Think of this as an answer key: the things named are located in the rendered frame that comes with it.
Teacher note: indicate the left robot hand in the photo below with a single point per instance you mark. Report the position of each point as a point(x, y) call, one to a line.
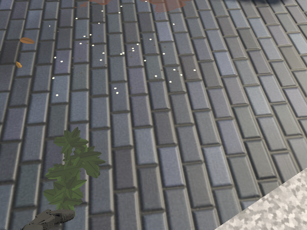
point(48, 219)

